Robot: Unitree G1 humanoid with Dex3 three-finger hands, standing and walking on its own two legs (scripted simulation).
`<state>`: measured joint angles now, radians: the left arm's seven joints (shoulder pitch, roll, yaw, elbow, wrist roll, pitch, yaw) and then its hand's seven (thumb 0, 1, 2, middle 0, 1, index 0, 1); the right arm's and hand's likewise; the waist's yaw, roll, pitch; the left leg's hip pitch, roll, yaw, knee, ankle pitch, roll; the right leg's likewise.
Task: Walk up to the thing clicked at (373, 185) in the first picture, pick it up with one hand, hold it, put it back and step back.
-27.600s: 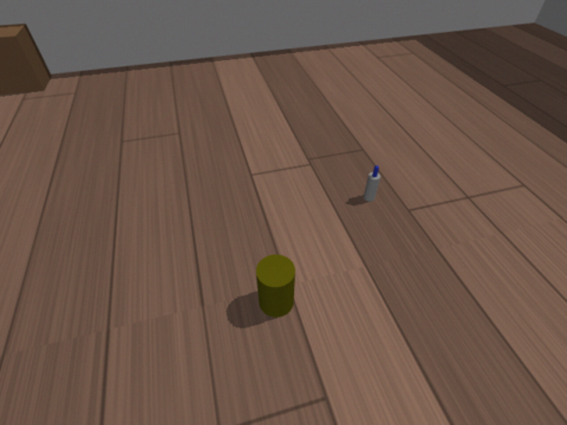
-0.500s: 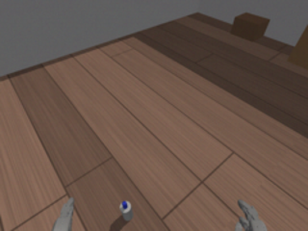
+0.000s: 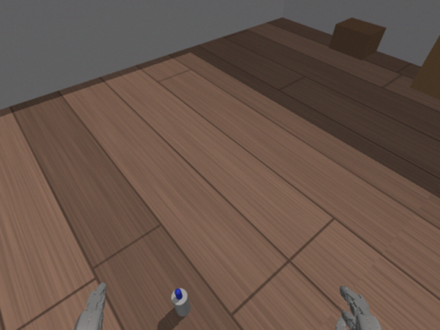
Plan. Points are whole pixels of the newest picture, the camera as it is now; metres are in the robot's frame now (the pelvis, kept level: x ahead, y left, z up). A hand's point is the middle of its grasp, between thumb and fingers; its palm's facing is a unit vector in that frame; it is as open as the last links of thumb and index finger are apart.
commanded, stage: stand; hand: left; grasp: from the side
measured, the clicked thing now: (180, 300) +0.39 +0.17 -0.62
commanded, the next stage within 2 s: none
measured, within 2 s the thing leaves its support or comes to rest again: neither
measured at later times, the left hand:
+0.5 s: hand out of the picture +0.15 +0.21 -0.10, palm faces -0.02 -0.94 -0.33, open 8.8 cm
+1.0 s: hand out of the picture +0.03 +0.26 -0.11, palm faces +0.00 -0.94 -0.33, open 7.4 cm
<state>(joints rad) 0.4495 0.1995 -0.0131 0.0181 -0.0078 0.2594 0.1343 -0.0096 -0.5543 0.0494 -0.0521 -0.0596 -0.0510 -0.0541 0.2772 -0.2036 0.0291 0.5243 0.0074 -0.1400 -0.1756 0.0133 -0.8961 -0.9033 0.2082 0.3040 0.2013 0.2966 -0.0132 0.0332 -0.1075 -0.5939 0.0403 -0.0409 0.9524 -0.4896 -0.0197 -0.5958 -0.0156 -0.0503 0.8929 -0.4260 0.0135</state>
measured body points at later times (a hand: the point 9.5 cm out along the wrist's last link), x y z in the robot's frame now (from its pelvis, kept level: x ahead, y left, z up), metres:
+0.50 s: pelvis -0.01 +0.00 +0.01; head +0.01 +0.00 +0.46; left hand +0.15 +0.26 -0.07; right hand +0.14 -0.26 -0.09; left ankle +0.00 +0.13 -0.69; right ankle +0.01 -0.13 -0.69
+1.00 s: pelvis -0.02 +0.01 +0.05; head -0.03 +0.01 +0.50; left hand +0.03 +0.31 -0.08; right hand +0.05 -0.27 -0.09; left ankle +0.00 +0.13 -0.69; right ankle +0.01 -0.13 -0.69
